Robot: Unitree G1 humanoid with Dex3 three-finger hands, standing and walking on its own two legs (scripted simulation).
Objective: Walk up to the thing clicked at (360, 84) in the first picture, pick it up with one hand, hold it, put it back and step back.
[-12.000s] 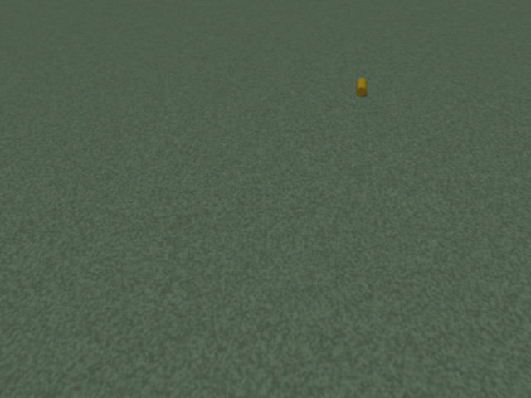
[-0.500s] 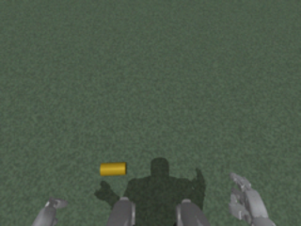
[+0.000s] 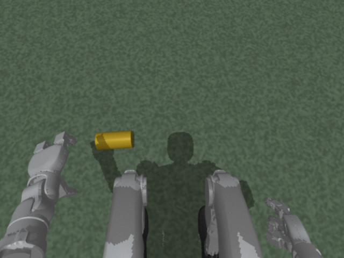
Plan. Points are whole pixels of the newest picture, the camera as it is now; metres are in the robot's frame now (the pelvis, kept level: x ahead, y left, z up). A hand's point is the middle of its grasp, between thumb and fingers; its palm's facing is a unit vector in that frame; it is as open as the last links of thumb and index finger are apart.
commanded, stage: rise first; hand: left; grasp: from above
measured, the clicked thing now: (114, 140) +0.47 +0.25 -0.42
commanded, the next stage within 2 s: none
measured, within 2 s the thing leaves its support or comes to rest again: neither
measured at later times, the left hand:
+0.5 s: hand (81, 153) +0.38 +0.30 -0.24, palm faces -0.47 -0.09 -0.88, open 14.1 cm
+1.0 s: hand (89, 147) +0.41 +0.30 -0.28, palm faces -0.46 -0.05 -0.89, open 13.9 cm
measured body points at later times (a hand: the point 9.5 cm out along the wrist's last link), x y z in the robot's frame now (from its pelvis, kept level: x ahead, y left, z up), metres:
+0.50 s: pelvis -0.01 +0.01 -0.08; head +0.20 +0.06 +0.31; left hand +0.40 +0.30 -0.19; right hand +0.07 -0.27 -0.20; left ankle +0.08 +0.14 -0.42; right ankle +0.08 -0.12 -0.42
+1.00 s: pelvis -0.01 +0.01 -0.11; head +0.22 +0.06 +0.27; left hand +0.43 +0.30 -0.23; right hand +0.07 -0.27 -0.24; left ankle +0.08 +0.14 -0.42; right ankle +0.08 -0.12 -0.42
